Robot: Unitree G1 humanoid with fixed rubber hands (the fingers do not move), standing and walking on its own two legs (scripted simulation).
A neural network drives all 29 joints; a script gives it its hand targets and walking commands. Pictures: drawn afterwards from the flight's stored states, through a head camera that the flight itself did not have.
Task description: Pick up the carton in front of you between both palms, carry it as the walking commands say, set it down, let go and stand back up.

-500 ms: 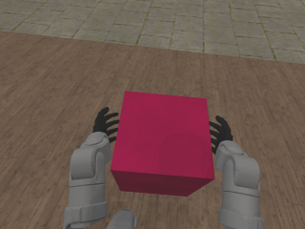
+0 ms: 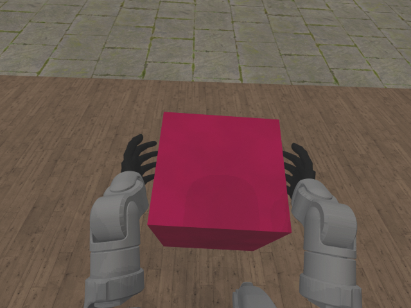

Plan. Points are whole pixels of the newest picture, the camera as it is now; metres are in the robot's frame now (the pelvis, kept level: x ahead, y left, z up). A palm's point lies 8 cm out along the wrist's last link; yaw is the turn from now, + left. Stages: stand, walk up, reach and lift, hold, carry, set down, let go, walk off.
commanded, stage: carry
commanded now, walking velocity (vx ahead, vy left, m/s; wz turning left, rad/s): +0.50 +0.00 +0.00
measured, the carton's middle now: (214, 190) +0.34 -0.01 +0.01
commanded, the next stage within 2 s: none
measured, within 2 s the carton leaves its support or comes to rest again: neither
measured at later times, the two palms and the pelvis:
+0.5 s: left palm (138, 99) +0.60 +0.18 +0.03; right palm (250, 99) +0.63 -0.12 +0.02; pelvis +0.30 +0.00 -0.05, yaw +3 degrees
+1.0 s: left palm (143, 49) +0.92 +0.22 -0.02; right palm (228, 54) +0.90 -0.08 -0.02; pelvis +0.59 +0.08 -0.10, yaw +0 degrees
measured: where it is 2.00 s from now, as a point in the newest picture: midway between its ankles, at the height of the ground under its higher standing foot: (186, 157)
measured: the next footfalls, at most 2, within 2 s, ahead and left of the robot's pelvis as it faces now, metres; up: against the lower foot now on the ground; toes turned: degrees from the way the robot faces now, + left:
right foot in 0.22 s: +0.31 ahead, -0.03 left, -0.04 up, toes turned -2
left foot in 0.76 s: +0.64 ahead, +0.11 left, -0.09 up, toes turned +4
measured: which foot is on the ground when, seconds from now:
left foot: down 0.00-0.20, up 0.22-0.74, down 0.76-1.00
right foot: up 0.00-0.20, down 0.22-0.78, up 0.80-1.00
